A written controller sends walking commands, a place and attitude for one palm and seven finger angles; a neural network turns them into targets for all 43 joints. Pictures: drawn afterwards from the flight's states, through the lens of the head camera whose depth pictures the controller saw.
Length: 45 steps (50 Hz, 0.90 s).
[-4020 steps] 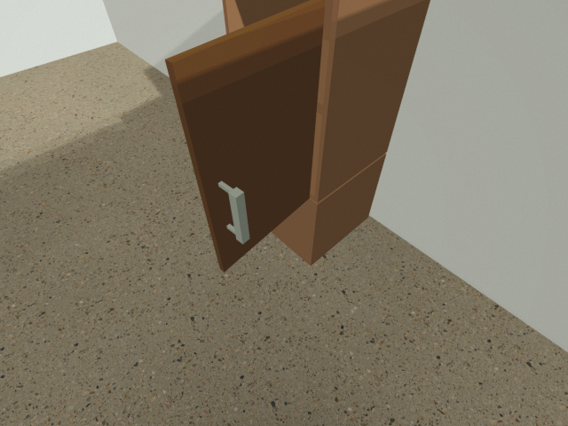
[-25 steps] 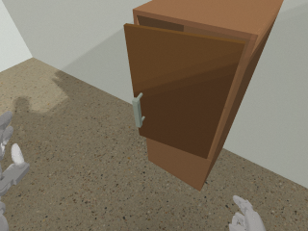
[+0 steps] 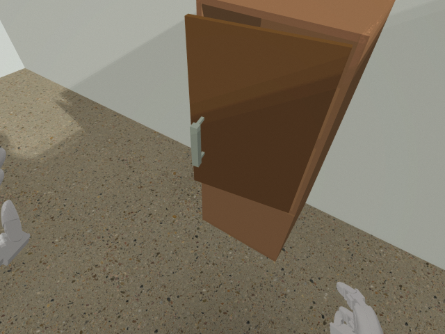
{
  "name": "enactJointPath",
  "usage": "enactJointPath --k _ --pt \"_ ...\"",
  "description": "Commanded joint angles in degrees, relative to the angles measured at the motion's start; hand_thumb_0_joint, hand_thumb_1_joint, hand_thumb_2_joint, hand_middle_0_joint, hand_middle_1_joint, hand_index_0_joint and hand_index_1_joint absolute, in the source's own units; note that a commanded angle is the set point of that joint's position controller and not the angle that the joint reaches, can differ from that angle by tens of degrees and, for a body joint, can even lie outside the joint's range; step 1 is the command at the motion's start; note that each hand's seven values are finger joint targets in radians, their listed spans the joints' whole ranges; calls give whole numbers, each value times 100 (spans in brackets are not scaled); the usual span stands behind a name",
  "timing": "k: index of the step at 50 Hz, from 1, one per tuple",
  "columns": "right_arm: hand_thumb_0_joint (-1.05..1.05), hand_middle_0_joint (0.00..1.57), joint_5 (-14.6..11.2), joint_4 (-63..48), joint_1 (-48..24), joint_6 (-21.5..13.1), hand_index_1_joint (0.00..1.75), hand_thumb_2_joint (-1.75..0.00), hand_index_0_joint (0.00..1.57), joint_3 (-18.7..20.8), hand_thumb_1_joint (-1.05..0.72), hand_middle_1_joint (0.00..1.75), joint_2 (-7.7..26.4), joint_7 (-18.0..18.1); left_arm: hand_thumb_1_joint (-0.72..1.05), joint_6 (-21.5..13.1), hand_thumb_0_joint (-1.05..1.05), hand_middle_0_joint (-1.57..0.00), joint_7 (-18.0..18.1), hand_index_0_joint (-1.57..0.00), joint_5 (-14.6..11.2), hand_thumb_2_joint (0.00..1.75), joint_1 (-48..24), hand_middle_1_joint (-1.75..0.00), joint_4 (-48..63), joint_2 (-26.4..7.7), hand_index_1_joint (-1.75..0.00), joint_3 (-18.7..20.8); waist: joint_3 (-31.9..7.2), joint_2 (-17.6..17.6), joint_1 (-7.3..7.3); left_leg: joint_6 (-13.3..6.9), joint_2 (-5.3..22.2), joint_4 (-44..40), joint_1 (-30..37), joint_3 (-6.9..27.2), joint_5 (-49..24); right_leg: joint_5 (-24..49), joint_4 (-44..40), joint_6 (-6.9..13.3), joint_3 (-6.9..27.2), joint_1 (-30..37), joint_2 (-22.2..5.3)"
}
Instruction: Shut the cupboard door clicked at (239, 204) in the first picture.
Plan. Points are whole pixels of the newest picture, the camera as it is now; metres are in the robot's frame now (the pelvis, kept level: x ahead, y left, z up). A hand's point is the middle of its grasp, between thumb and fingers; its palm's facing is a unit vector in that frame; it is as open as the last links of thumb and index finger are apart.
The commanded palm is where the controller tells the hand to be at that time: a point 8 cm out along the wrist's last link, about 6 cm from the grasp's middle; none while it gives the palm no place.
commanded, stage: step back with the hand held close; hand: left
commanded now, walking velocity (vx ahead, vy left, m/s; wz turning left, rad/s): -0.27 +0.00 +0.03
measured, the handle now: (199, 142) +0.69 +0.12 -0.10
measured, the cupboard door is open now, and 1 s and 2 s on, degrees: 10 10 10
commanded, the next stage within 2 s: stop stepping back and stand still in 0.76 s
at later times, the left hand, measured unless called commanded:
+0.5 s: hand out of the picture +0.12 +0.26 +0.17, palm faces +0.47 -0.74 -0.49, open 7.4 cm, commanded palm +0.04 +0.30 +0.19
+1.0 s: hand out of the picture +0.02 +0.21 +0.21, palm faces +0.37 -0.80 -0.47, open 7.4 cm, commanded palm -0.03 +0.25 +0.19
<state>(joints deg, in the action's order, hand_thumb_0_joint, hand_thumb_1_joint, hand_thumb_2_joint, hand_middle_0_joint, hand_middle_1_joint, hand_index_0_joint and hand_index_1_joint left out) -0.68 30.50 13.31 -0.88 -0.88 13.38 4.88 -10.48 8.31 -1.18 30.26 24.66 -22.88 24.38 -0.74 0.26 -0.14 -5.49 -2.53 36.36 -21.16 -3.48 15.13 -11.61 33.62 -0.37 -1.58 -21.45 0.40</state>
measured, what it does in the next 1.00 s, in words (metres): walks backwards: right foot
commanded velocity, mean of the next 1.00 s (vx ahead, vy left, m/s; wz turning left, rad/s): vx -0.28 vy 0.02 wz -0.05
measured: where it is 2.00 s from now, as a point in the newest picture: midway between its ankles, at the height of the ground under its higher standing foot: outside the picture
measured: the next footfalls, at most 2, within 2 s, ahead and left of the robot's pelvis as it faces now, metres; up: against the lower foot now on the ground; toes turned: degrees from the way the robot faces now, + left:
right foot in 0.74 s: -0.25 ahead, -0.15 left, +0.00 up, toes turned -4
left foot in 1.14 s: -0.08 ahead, +0.08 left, +0.00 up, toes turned +2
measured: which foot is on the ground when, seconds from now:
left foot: down 0.00-0.98, up 1.00-1.00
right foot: down 0.00-0.44, up 0.46-0.72, down 0.74-1.00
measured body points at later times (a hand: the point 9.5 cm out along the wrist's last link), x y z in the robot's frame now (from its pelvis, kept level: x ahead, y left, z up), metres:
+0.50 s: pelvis -0.07 -0.01 -0.01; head -0.05 +0.01 +0.44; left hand +0.09 +0.30 +0.20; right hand +0.10 -0.25 -0.08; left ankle +0.05 +0.07 -0.72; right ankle +0.02 -0.13 -0.71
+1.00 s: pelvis -0.18 -0.04 -0.01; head -0.22 -0.01 +0.44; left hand +0.00 +0.25 +0.23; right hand -0.02 -0.30 -0.06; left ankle +0.03 +0.07 -0.72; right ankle -0.29 -0.14 -0.72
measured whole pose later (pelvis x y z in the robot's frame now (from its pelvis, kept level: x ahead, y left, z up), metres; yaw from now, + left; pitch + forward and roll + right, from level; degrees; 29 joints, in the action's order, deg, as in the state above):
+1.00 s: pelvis -0.18 -0.04 -0.01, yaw -2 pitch -2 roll -3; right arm -0.6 33.9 12.9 -3.7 0.1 11.4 4.4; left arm -15.2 5.7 -3.8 31.4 31.3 -30.9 28.8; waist -4.5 -1.2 3.6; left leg 0.2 5.9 31.5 -31.5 -4.7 4.9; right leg -29.6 32.7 1.4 -3.2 -2.0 3.4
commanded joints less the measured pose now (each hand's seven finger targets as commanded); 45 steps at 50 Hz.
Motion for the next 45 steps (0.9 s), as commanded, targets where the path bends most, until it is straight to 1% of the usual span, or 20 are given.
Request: enactJointPath --k 1,5,9,13,15,17,20,21,23,25,28,31,33,36,38,40,41,43,44,45 --pt "0 20 35 -862 -555 -456 30 -90 20 361 -90 30 883 83 90 -542 0 -20 153 -20 95 90 -885 -30 1685 -1108 -30 719 -251 781 62 -189 1251 -2188 -2960 1535 2884 238 761 -61 490 2680 47" --pt "0 20 77 -784 -502 -621 30 -90 20 401 -90 30 902 63 90 -649 0 -20 166 -20 154 90 -917 -30 1777 -1262 -30 945 -322 1020 28 -180 1349 -2209 -2954 1623 2876 434 1049 -76 431 2730 196" --pt "0 20 62 -737 -427 -617 30 -90 20 409 -90 30 854 11 90 -684 0 -20 146 -20 151 90 -681 -30 1297 -1059 -30 919 -104 641 60 -152 1170 -1757 -3343 1371 3035 446 938 35 841 2670 93" --pt "0 20 38 -679 -349 -598 30 -90 20 466 -90 30 756 -122 90 -722 0 -20 132 -20 66 90 -569 -30 1170 -1046 -30 834 12 -316 110 189 576 -352 -2129 895 2337 -597 -532 469 2076 891 -745" --pt "0 20 71 -569 -361 -554 30 -90 20 469 -90 30 704 -184 90 -711 0 -20 180 -20 -9 90 -535 -30 1235 -1207 -30 871 -88 -675 115 384 412 112 -1113 767 1546 -1009 -1178 684 2308 -85 -1152" --pt "0 20 42 -552 -403 -498 30 -90 20 416 -90 30 602 -207 90 -711 0 -20 215 -20 -39 90 -438 -30 1405 -1243 -30 808 -299 -842 153 377 372 74 -561 732 1189 -1080 -1243 594 1994 -402 -1126" --pt "0 20 -11 -594 -461 -487 30 -90 20 449 -90 30 690 -126 90 -771 0 -20 281 -20 -68 90 -269 -30 1703 -1468 -30 1070 -530 -84 156 196 589 -741 -686 961 1583 -1113 -755 297 1338 -117 -603" --pt "0 20 -20 -640 -457 -510 30 -90 20 426 -90 30 699 -92 90 -810 0 -20 277 -20 -47 90 -169 -30 1837 -1386 -30 1071 -605 349 157 42 886 -1265 -1136 1274 1994 -903 -88 157 1020 332 -293" --pt "0 20 40 -683 -655 -615 30 -90 20 459 -90 30 773 -29 90 -838 0 -20 278 -20 14 90 -206 -30 1998 -1323 -30 1252 -750 1746 6 -379 2000 -2628 -2633 2266 2888 -355 2124 -109 273 1792 485" --pt "0 20 120 -571 -595 -721 30 -90 20 526 -90 30 660 -12 90 -822 0 -20 267 -20 -44 90 -435 -30 2224 -1552 -30 1420 -901 1465 40 -422 2321 -2810 -2329 2273 2186 -1088 3155 -117 371 1591 573" --pt "0 20 17 -426 -724 -891 30 -90 20 623 -90 30 665 -90 90 -748 0 -20 227 -20 -166 90 38 -30 1554 -1181 -30 1230 -858 1151 -62 -163 2163 -2469 -1583 1405 2094 -1598 2672 -51 118 1224 500" --pt "0 20 102 -184 -553 -1015 30 -90 20 442 -90 30 517 -90 90 -712 0 -20 171 -20 -277 90 -157 -30 1547 -803 -30 706 -561 1022 36 101 1950 -2497 -208 1269 1033 -1969 707 -6 -58 503 372" --pt "0 20 110 2 -546 -1080 30 -90 20 410 -90 30 575 -124 90 -766 0 -20 152 -20 -305 90 -515 -30 1576 -785 -30 499 -749 1042 36 319 1968 -2412 689 1233 394 -1774 -514 16 -2 391 320" --pt "0 20 116 190 -497 -1041 30 -90 20 438 -90 30 541 -153 90 -886 0 -20 125 -20 -190 90 -1079 -30 1782 -923 -30 387 -1269 638 -17 631 1584 -1200 1806 555 -2078 -339 -1883 200 445 253 -74" --pt "0 20 45 79 -774 -1026 30 -90 20 445 -90 30 476 -82 90 -976 0 -20 149 -20 -161 90 -1400 -30 1942 -1434 -30 775 -1665 43 -114 644 1211 -429 2204 -85 -2704 1475 -1576 94 570 230 -443" --pt "0 20 -98 -132 -945 -966 30 -90 20 468 -90 30 356 -24 90 -1011 0 -20 127 -20 -223 90 -1570 -30 2421 -1753 -30 948 -2028 -813 -54 594 774 -270 2183 -313 -2790 3910 -1110 -339 572 617 -645" --pt "0 20 -138 -291 -1106 -933 30 -90 20 450 -90 30 377 -9 90 -976 0 -20 81 -20 -262 90 -1187 -30 2355 -1972 -30 1244 -1797 -874 56 508 719 -273 2197 -240 -2739 4631 -872 -582 473 462 -632" --pt "0 20 -119 -489 -1202 -793 30 -90 20 328 -90 30 367 37 90 -911 0 -20 -22 -20 -326 90 -309 -30 2004 -2029 -30 1541 -1708 119 10 359 812 -605 2256 -133 -3376 4282 -322 -588 292 380 -407" --pt "0 20 -64 -481 -1060 -728 30 -90 20 292 -90 30 361 13 90 -851 0 -20 -70 -20 -346 90 79 -30 1784 -1770 -30 1417 -1722 785 1 262 923 -633 2381 -61 -3478 3146 -134 -515 131 213 -200" --pt "0 20 -46 -453 -977 -698 30 -90 20 328 -90 30 449 -22 90 -744 0 -20 -99 -20 -362 90 348 -30 1516 -1693 -30 1429 -1450 1188 -2 252 1048 -857 2105 136 -2666 1303 -240 -397 -24 143 -2"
